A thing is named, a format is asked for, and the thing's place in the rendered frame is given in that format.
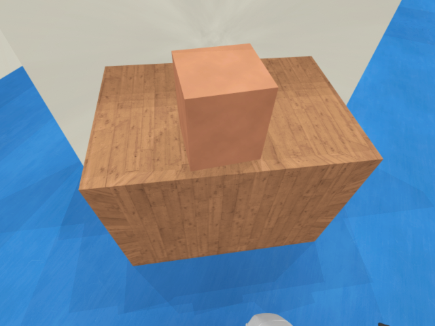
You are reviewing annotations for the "carton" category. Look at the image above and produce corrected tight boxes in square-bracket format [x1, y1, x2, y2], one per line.
[171, 43, 279, 172]

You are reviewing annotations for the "pedestal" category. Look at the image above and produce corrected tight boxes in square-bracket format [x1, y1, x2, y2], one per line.
[78, 56, 383, 266]

